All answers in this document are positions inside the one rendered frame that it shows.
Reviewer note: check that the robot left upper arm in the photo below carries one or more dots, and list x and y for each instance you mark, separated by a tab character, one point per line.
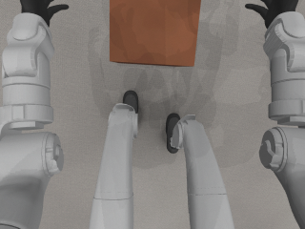
27	163

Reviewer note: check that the carton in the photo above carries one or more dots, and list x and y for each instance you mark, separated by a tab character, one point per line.
154	32

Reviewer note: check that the right robot hand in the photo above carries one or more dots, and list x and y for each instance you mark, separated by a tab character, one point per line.
274	8

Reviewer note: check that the right robot forearm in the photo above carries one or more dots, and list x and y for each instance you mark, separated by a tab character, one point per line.
285	47

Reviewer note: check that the robot right upper arm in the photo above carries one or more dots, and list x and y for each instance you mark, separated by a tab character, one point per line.
283	151

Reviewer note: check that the robot left thigh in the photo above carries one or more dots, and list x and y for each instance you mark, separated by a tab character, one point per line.
112	204

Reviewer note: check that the right robot foot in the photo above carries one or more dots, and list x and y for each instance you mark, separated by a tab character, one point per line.
171	121

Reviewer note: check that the left robot hand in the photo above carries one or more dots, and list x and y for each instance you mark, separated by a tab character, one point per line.
41	8

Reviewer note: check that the left robot forearm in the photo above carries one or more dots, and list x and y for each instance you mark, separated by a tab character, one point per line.
26	76

